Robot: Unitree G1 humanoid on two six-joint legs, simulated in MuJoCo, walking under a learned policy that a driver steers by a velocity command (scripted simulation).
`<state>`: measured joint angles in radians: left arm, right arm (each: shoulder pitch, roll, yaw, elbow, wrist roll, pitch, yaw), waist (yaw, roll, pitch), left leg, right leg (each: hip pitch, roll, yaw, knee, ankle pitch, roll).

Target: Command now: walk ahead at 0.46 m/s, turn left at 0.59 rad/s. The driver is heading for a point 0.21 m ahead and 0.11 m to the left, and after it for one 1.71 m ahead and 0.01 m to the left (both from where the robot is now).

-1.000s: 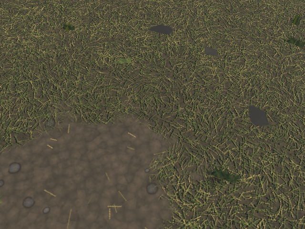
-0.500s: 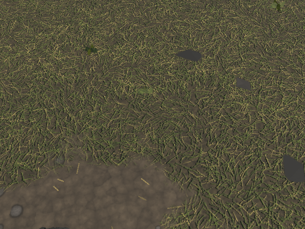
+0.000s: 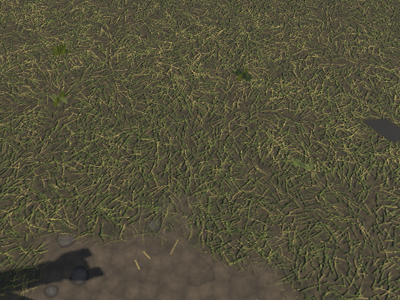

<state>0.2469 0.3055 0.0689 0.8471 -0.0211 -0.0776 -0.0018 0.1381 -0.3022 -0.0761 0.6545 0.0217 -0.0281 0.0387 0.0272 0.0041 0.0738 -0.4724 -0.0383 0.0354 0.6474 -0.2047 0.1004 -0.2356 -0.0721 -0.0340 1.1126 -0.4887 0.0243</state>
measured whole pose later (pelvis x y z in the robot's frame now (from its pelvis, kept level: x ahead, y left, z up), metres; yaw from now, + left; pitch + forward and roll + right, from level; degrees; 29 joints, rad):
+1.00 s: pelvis +0.23 +0.01 +0.02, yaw +17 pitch -1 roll -1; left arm 0.16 0.25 0.03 0.90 0.01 -0.01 0.01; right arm 0.24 -0.22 -0.02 0.79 -0.02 0.00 -0.02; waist 0.02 0.00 0.03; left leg -0.18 -0.01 -0.05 0.54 -0.33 0.00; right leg -0.28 -0.01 0.02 0.50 -0.20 0.03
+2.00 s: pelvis +0.24 +0.02 +0.02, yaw +16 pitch -1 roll +0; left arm 0.19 0.21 0.03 1.13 0.00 0.02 0.05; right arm 0.31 -0.20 0.00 1.06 0.00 -0.02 -0.03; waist 0.01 -0.01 0.04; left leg -0.12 -0.02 -0.03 0.47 -0.32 0.01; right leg -0.25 -0.02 0.04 0.48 -0.20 0.03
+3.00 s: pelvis +0.52 +0.10 -0.01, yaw +16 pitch +2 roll +0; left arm 0.51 0.22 0.03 1.09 0.00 -0.05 0.02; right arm -0.06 -0.22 -0.04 0.83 0.02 -0.11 0.04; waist 0.06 0.00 0.04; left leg -0.53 0.00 0.06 0.57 -0.08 0.10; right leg 0.13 -0.03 -0.03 0.46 -0.49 0.00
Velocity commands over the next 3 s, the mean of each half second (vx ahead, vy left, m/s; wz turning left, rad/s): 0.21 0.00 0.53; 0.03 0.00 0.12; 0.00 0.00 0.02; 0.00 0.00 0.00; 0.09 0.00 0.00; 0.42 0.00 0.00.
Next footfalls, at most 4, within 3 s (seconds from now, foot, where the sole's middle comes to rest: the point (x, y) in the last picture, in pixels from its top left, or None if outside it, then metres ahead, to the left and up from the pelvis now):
0.38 right None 0.35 -0.09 -0.76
0.70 left None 0.21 0.13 -0.76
2.98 left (139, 230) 0.65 0.25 -0.76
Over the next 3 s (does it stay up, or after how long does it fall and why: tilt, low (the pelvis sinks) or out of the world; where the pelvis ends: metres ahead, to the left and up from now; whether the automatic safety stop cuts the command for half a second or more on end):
stays up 0.52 0.10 -0.01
